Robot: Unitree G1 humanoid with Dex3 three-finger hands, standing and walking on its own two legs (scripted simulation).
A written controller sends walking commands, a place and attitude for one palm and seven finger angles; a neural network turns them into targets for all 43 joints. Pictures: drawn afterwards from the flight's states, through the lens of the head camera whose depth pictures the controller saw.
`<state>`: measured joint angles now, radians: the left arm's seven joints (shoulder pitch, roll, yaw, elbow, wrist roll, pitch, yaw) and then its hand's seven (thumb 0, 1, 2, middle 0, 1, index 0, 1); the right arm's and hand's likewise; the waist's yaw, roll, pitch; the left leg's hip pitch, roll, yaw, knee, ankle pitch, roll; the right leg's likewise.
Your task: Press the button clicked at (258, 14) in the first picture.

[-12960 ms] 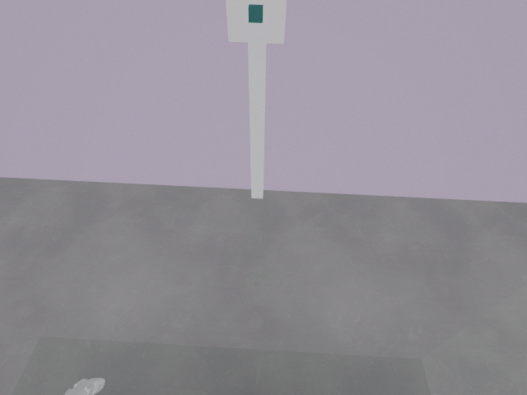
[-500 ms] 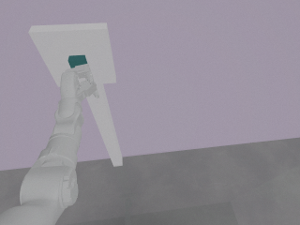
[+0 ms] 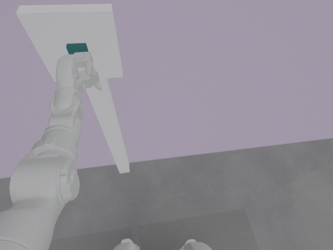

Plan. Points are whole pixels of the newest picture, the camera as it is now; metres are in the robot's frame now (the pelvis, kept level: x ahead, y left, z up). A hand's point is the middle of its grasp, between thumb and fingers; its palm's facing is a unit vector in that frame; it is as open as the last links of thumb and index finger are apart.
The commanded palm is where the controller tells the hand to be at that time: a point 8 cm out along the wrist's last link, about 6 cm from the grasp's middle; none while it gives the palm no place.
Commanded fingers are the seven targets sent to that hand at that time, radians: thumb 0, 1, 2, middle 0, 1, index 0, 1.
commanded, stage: hold the button down briefly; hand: left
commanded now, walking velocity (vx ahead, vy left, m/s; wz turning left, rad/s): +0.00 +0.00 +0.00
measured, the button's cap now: (79, 50) +0.55 +0.17 +0.15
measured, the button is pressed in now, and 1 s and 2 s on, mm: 11 0 0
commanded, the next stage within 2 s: pull the fist back off the button in 0.14 s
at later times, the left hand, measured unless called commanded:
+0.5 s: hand (96, 75) +0.50 +0.14 +0.12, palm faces +0.08 -1.00 -0.01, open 3.5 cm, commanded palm +0.47 +0.18 +0.12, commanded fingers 0.00 0.90 0.90 -1.30 -1.50 -1.30 -1.50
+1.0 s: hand (96, 96) +0.44 +0.13 +0.11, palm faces +0.08 -1.00 +0.00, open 3.1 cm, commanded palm +0.40 +0.18 +0.12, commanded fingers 0.00 0.90 0.90 -1.30 -1.50 -1.30 -1.50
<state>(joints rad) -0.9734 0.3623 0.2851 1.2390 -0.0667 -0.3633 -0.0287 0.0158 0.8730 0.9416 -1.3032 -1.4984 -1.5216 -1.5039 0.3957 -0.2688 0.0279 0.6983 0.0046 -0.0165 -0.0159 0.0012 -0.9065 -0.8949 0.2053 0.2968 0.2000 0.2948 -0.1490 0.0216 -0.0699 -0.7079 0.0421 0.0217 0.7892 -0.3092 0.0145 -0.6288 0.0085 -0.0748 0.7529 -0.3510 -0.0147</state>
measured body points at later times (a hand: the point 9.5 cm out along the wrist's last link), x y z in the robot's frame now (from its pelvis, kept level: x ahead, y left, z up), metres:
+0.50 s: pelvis -0.01 +0.01 +0.00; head +0.07 +0.02 +0.44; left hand +0.49 +0.19 +0.12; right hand -0.02 -0.25 -0.12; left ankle +0.04 +0.11 -0.71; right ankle +0.01 -0.11 -0.71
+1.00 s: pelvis +0.03 +0.00 +0.01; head +0.06 -0.01 +0.46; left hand +0.43 +0.18 +0.12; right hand +0.12 -0.25 -0.10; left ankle +0.04 +0.11 -0.71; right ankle +0.01 -0.11 -0.71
